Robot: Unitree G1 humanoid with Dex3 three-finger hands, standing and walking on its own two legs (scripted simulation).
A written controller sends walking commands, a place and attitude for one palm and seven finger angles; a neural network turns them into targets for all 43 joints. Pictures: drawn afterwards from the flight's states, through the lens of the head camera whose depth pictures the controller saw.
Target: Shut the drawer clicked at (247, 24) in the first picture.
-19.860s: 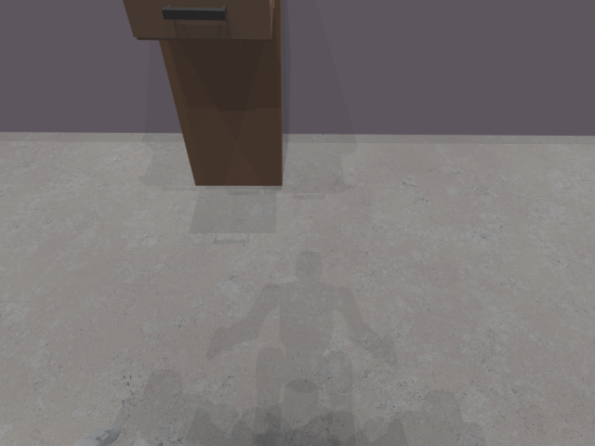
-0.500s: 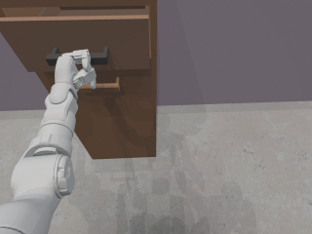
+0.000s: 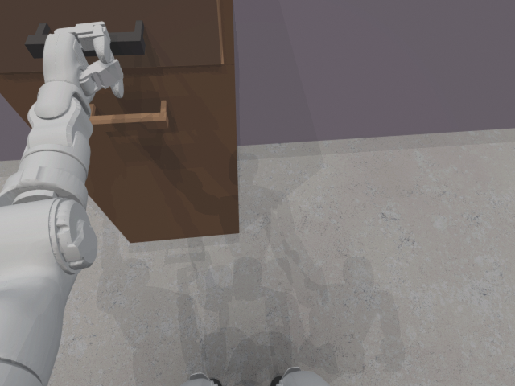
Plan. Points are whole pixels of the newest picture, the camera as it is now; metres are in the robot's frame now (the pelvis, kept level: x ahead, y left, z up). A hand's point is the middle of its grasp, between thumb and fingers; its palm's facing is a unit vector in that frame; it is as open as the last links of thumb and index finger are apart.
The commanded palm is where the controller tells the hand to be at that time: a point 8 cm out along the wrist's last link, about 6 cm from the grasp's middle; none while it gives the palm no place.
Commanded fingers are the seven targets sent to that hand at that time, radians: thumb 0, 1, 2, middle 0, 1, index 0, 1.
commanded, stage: push the drawer shut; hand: left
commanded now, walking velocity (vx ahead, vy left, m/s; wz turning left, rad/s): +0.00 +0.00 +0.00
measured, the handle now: (90, 36) +0.62 +0.19 +0.16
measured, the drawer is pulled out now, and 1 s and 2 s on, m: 0.01 0.00 0.00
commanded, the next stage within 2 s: pull the fist back off the drawer in 0.46 s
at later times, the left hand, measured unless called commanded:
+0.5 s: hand (109, 60) +0.56 +0.15 +0.16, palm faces +0.00 -1.00 -0.02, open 3.4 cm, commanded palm +0.59 +0.18 +0.15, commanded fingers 0.00 0.90 0.90 -1.40 -1.60 -1.40 -1.60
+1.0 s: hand (109, 61) +0.55 +0.15 +0.16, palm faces +0.00 -1.00 -0.01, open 3.3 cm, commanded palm +0.54 +0.19 +0.15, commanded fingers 0.00 0.90 0.90 -1.40 -1.60 -1.40 -1.60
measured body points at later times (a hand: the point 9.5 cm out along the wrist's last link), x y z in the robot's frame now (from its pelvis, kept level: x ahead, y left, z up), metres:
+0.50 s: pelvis -0.01 +0.01 -0.01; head +0.11 +0.01 +0.43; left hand +0.55 +0.20 +0.17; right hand -0.07 -0.26 -0.11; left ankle +0.01 +0.11 -0.71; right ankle -0.01 -0.11 -0.71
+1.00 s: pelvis -0.02 +0.02 -0.01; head +0.10 +0.02 +0.42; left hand +0.55 +0.21 +0.17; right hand -0.10 -0.24 -0.11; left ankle +0.01 +0.11 -0.71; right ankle -0.01 -0.11 -0.71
